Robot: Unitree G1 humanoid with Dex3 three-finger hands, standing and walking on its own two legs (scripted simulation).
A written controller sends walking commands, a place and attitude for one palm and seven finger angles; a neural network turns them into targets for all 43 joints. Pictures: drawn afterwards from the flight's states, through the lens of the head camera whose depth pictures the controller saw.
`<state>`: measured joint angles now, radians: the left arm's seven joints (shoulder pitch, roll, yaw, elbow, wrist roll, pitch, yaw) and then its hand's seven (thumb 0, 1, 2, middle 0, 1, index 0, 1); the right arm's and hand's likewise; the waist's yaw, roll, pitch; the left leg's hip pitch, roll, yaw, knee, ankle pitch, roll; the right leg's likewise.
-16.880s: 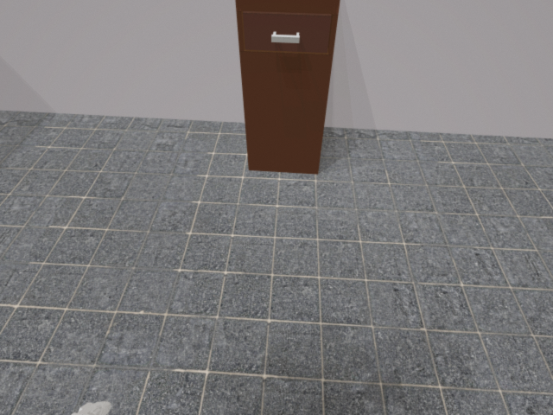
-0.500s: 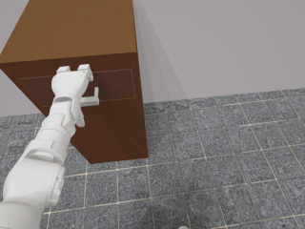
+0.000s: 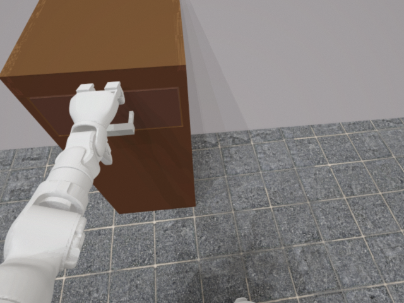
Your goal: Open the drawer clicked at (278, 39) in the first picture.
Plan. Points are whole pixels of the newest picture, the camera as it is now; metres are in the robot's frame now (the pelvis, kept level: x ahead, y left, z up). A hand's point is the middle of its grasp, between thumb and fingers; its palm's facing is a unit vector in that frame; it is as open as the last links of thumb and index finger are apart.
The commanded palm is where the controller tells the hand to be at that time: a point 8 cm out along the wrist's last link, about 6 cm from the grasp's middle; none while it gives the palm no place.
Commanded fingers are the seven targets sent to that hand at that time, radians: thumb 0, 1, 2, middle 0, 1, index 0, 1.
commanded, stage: re-aim the fingers above the handle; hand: left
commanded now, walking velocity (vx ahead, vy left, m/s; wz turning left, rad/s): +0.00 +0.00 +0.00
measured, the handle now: (112, 123) +0.54 +0.21 -0.01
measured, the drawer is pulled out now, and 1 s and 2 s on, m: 0.00 0.00 0.00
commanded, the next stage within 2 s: lower the fingers behind the handle in 1.04 s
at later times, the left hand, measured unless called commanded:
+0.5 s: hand (101, 124) +0.49 +0.21 +0.04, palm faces -0.04 -0.01 -1.00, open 13.8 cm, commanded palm +0.47 +0.20 +0.10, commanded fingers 0.00 -0.50 0.30 -0.30 -1.20 -0.30 -1.20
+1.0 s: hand (109, 121) +0.49 +0.19 +0.04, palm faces -0.04 -0.01 -1.00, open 13.7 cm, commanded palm +0.48 +0.19 +0.10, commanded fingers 0.00 -0.50 0.30 -0.30 -1.20 -0.30 -1.20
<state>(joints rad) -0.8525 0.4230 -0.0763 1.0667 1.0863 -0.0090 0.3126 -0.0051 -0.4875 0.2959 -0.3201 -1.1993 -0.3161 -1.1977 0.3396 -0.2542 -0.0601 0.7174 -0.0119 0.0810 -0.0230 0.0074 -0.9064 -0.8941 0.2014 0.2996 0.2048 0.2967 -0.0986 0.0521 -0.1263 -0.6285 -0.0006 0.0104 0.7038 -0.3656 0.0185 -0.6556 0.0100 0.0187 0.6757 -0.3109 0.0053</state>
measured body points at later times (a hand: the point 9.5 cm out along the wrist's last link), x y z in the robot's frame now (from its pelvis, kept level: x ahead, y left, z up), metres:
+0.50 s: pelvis +0.01 +0.00 +0.00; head +0.10 -0.01 +0.44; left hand +0.48 +0.20 +0.10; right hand +0.02 -0.27 -0.14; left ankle -0.03 +0.11 -0.71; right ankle +0.00 -0.13 -0.71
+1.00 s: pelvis +0.01 -0.01 +0.00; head +0.09 -0.02 +0.44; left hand +0.49 +0.19 +0.10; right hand +0.03 -0.27 -0.14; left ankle -0.03 +0.11 -0.71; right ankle +0.00 -0.13 -0.71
